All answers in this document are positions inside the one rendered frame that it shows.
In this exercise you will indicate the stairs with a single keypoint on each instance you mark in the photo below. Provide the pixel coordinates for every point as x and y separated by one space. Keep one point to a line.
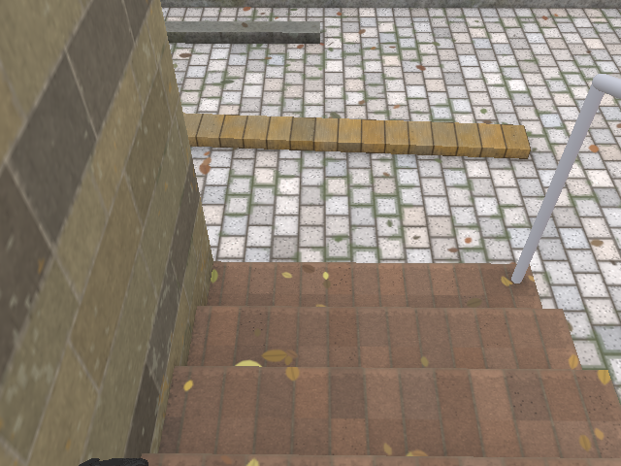
384 364

